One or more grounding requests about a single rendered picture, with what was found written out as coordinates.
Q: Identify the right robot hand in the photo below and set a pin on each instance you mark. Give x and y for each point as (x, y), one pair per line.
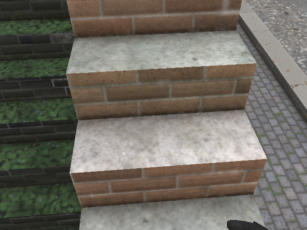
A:
(235, 224)

